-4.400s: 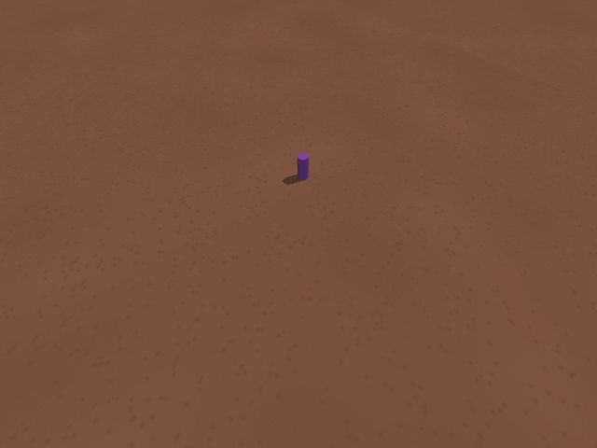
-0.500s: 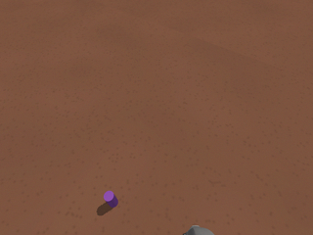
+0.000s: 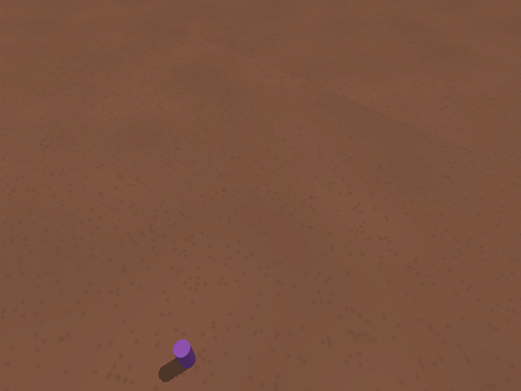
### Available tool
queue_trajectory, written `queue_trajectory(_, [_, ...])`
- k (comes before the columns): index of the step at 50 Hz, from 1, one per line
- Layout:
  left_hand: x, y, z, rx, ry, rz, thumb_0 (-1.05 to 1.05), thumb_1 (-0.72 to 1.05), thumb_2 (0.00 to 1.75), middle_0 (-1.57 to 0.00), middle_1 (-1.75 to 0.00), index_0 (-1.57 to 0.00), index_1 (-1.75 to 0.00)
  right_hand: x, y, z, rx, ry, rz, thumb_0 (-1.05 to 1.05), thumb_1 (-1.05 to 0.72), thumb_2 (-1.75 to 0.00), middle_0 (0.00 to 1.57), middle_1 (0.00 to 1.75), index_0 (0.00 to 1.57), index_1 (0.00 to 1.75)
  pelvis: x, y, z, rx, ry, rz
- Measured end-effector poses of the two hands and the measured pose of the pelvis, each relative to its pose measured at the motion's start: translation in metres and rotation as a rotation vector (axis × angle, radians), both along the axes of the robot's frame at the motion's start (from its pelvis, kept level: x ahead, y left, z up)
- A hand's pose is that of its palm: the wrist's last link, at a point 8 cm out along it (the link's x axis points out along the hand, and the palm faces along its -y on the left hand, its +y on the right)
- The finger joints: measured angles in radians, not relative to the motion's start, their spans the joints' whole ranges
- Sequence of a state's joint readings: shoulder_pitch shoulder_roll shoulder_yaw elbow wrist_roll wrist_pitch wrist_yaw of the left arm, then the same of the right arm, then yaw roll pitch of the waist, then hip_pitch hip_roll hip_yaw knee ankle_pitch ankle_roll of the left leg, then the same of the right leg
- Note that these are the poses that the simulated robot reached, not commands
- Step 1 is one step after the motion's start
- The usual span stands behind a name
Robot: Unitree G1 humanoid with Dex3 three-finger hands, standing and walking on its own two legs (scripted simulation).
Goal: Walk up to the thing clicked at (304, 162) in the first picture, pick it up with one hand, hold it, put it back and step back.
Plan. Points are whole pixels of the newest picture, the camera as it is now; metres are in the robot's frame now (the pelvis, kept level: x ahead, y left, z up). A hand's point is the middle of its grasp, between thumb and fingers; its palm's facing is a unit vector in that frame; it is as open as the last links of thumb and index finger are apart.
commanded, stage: walk up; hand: left
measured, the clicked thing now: (184, 354) +0.38 +0.27 -0.71
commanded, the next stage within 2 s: none
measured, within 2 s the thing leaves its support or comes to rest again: neither
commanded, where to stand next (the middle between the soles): +0.06 +0.01 m, yaw +0 degrees
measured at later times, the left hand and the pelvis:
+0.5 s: hand out of the picture +0.09 +0.24 -0.15, palm faces +0.03 -0.94 -0.33, open 7.4 cm; pelvis +0.02 -0.01 +0.01, yaw +1 degrees
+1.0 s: hand out of the picture +0.11 +0.24 -0.15, palm faces +0.03 -0.94 -0.33, open 7.4 cm; pelvis +0.01 -0.01 +0.00, yaw +1 degrees
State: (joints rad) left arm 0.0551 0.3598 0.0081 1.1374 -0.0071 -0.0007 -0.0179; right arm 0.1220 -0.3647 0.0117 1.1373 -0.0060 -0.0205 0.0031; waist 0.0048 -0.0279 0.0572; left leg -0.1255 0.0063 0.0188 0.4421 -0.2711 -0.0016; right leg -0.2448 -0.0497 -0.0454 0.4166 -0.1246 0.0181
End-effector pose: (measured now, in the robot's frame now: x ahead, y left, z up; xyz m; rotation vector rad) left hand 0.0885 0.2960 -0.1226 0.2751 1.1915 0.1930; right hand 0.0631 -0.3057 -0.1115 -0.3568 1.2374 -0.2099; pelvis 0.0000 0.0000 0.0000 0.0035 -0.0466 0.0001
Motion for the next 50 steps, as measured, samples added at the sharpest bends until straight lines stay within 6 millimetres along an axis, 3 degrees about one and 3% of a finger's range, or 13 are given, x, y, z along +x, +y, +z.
queue_trajectory(10, [-0.017, 0.003, 0.005, 0.017, 0.059, 0.041, 0.01, 0.9, 0.9, -0.2, -0.3, -0.2, -0.3, 0.04, 0.004, 0.002, 0.022, -0.053, 0.024, 0.01, -0.9, -0.89, 0.21, 0.3, 0.2, 0.3, 0.009, -0.002, 0.004, -0.001, 0.001, 0.009])
queue_trajectory(17, [-0.019, -0.002, 0.008, 0.019, 0.071, 0.054, 0.01, 0.9, 0.9, -0.2, -0.3, -0.2, -0.3, 0.053, 0.006, -0.001, 0.044, -0.059, 0.031, 0.01, -0.9, -0.89, 0.21, 0.3, 0.2, 0.3, 0.013, -0.005, 0.006, -0.001, 0.005, 0.014])
queue_trajectory(39, [0.012, -0.014, 0.011, 0.017, 0.019, 0.028, 0.01, 0.9, 0.9, -0.2, -0.3, -0.2, -0.3, 0.033, -0.004, -0.005, 0.039, -0.003, -0.001, 0.01, -0.9, -0.89, 0.2, 0.3, 0.2, 0.3, 0.019, -0.012, 0.006, -0.002, 0.012, 0.019])
queue_trajectory(50, [0.014, -0.012, 0.01, 0.02, 0.007, 0.031, 0.01, 0.9, 0.9, -0.2, -0.3, -0.2, -0.3, 0.026, -0.007, -0.006, 0.032, 0.001, -0.009, 0.01, -0.9, -0.89, 0.21, 0.3, 0.2, 0.3, 0.011, -0.012, 0.004, 0.0, 0.016, 0.019])
